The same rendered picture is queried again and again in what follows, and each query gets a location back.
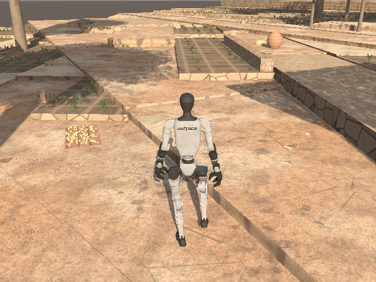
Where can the left robot hand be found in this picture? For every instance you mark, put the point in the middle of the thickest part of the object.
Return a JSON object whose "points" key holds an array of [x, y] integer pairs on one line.
{"points": [[159, 170]]}

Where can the robot head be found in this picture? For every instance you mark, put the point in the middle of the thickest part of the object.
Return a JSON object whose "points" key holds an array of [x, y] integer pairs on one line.
{"points": [[187, 102]]}

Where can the right robot hand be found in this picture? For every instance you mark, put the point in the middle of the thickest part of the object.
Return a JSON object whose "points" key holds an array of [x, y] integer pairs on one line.
{"points": [[217, 179]]}

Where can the robot left shin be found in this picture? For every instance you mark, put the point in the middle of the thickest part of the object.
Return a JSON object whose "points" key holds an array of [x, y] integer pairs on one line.
{"points": [[178, 216]]}

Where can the left robot upper arm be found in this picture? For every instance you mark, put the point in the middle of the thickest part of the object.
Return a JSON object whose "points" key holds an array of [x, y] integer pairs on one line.
{"points": [[169, 124]]}

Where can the right robot forearm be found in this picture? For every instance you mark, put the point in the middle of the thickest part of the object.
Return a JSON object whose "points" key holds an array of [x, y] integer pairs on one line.
{"points": [[214, 160]]}

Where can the right robot upper arm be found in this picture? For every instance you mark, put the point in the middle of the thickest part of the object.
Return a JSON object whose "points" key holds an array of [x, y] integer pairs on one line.
{"points": [[205, 123]]}

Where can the left robot forearm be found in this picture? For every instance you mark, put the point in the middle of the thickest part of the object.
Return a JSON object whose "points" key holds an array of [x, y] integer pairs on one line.
{"points": [[161, 157]]}

